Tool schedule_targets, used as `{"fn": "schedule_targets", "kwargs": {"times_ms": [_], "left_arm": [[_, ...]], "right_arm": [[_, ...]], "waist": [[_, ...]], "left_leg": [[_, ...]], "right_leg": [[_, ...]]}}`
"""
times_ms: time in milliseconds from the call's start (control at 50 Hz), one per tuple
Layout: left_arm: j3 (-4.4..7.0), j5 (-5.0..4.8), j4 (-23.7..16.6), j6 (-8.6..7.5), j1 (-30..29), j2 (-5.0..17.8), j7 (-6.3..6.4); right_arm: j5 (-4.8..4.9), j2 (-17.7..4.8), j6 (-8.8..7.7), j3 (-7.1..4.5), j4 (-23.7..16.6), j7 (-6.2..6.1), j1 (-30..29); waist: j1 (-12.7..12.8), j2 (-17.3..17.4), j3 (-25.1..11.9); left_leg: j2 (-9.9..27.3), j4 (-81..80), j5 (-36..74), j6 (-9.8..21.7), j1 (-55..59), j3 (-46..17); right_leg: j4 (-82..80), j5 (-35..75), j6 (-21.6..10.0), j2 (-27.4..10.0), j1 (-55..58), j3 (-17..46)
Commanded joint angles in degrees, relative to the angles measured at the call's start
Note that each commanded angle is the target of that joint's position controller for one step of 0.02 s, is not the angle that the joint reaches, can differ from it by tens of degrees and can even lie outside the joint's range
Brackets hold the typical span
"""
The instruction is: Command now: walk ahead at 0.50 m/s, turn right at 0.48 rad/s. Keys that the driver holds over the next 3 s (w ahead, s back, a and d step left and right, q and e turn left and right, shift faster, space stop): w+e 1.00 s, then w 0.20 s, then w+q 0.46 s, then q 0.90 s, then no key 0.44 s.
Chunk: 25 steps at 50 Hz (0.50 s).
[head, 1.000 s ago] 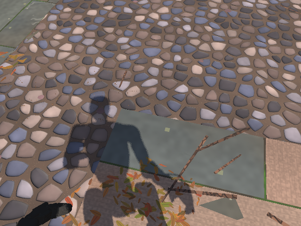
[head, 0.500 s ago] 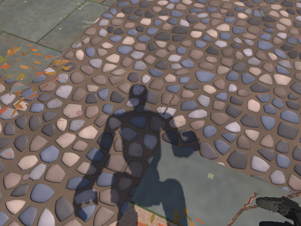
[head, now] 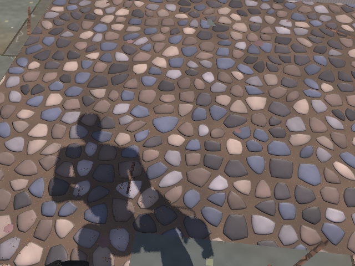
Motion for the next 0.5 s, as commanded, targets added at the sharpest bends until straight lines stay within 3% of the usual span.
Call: {"fn": "schedule_targets", "kwargs": {"times_ms": [20, 40, 60, 80, 100, 120, 140, 160, 200, 260, 300, 360, 420, 460, 480, 500], "left_arm": [[4.44, -0.18, -2.6, -0.47, 10.6, 10.3, 0.31], [6.17, -0.18, -1.0, 0.2, 19.7, 15.1, 1.55], [6.53, -0.51, -1.5, -0.08, 18.2, 19.1, 1.81], [5.27, -0.35, -2.1, -0.32, 20.5, 14.0, 2.04], [4.66, 0.06, -2.0, -0.61, 18.2, 11.9, 2.25], [4.43, -0.03, -2.5, -0.75, 14.7, 11.1, 2.33], [4.05, 0.21, -3.3, -0.74, 11.2, 9.8, 2.41], [3.56, 0.89, -4.3, -0.74, 9.4, 8.6, 2.61], [3.69, 0.63, -4.6, -0.86, 8.2, 8.9, 2.95], [4.38, 0.22, -3.8, -0.74, 9.5, 11.2, 4.02], [4.59, -0.1, -3.1, -0.27, 11.0, 11.6, 4.52], [4.8, -0.45, -1.7, 0.26, 14.5, 12.1, 4.72], [4.74, -0.69, -1.2, 0.57, 15.3, 11.3, 4.95], [4.65, -0.39, -1.5, 0.89, 14.0, 10.5, 4.94], [3.93, -0.13, -1.8, 0.83, 14.1, 8.4, 4.8], [2.53, 0.75, -2.6, 0.7, 15.1, 4.6, 4.58]], "right_arm": [[0.25, -11.6, 0.94, -2.7, -3.5, -1.46, -1.8], [-0.7, -9.8, 0.32, -1.81, -4.9, -1.72, -1.1], [-2.13, -1.6, -1.62, 0.77, -7.2, -0.26, 4.7], [-0.26, -7.0, -3.89, -0.2, -7.3, 0.95, -1.1], [1.71, -8.8, -5.12, -0.68, -9.5, 1.55, -6.5], [1.2, -7.8, -5.73, -0.35, -10.0, 1.35, -8.0], [-0.1, -8.0, -5.67, -0.7, -9.7, 0.99, -8.5], [-0.63, -8.2, -5.03, -1.03, -9.7, 0.95, -7.4], [-1.09, -6.9, -3.69, -0.97, -9.8, 0.85, -5.8], [-1.38, -4.5, -2.82, -0.07, -11.4, 0.55, -10.5], [-1.27, -3.3, -3.05, 0.48, -12.3, 0.84, -15.3], [-0.16, -4.1, -3.53, 0.3, -13.7, 1.44, -19.9], [0.27, -6.8, -4.09, -0.83, -14.0, 1.8, -19.6], [0.29, -8.0, -4.58, -1.75, -12.9, 1.69, -15.1], [-0.24, -9.4, -4.83, -2.57, -12.0, 1.34, -10.0], [-1.12, -12.4, -4.92, -3.4, -11.3, 0.86, -2.0]], "waist": [[9.7, 5.9, -7.5], [13.2, -0.4, -13.8], [6.4, -13.0, -18.8], [11.2, -6.8, -22.5], [11.4, -4.5, -14.0], [9.0, 0.9, -9.0], [6.8, 2.5, -5.6], [4.8, 1.4, -4.6], [3.0, 0.3, -3.6], [3.9, -0.7, -1.2], [5.9, -1.8, -0.8], [8.1, -2.9, -1.3], [7.0, -4.3, -1.6], [4.1, -5.6, -2.4], [1.5, -4.9, -5.6], [-1.3, 1.9, -13.3]], "left_leg": [[14.2, 24.1, 68.9, 4.2, -3.2, -0.8], [11.6, 41.6, 50.2, 2.0, -17.6, -0.6], [-1.8, 60.3, -6.9, -1.4, -43.7, -6.5], [-0.4, 65.4, -9.0, -0.5, -50.1, -17.2], [2.4, 63.6, -3.6, 0.5, -53.7, -17.1], [4.7, 58.3, 0.9, 0.8, -52.0, -16.5], [6.2, 53.3, 3.1, 0.1, -48.9, -15.9], [7.1, 51.5, 4.5, -0.6, -45.1, -16.2], [7.3, 46.9, 5.4, -2.6, -42.3, -15.2], [6.0, 35.2, 13.9, -5.1, -40.5, -13.4], [4.0, 25.1, 23.3, -5.3, -36.6, -12.9], [1.7, 17.6, 29.3, -5.0, -32.8, -13.7], [1.9, 13.6, 24.9, -3.2, -31.4, -16.3], [1.9, 11.6, 21.0, -1.0, -25.6, -15.4], [3.6, 10.5, 20.0, 0.9, -17.2, -15.9], [13.2, 10.7, 15.4, 4.3, -3.4, -25.1]], "right_leg": [[-2.9, -2.6, -4.6, 5.7, 17.5, -3.5], [-3.7, -0.9, -8.5, -2.6, 36.2, 9.8], [-8.5, -8.7, -19.6, -16.3, 54.9, 42.3], [-13.9, -12.9, -19.7, -17.4, 57.5, 47.8], [-15.2, -9.2, -16.8, -15.3, 51.5, 38.7], [-15.8, -3.9, -15.0, -12.7, 42.9, 32.2], [-16.9, 2.4, -14.0, -10.8, 35.4, 27.9], [-18.3, 6.7, -13.9, -9.4, 30.4, 25.5], [-20.2, 10.6, -14.4, -8.2, 24.5, 23.0], [-21.2, 10.8, -12.7, -5.1, 17.7, 17.5], [-20.2, 6.5, -10.2, -2.4, 15.4, 15.1], [-18.6, 0.3, -8.4, -3.3, 16.6, 18.2], [-13.7, -3.6, -7.0, -5.7, 22.1, 23.9], [-9.2, -3.0, -5.5, -5.4, 22.9, 25.7], [-2.9, -1.9, -3.7, -2.7, 21.2, 23.9], [13.1, -10.2, -1.6, 1.2, 15.0, 18.9]]}}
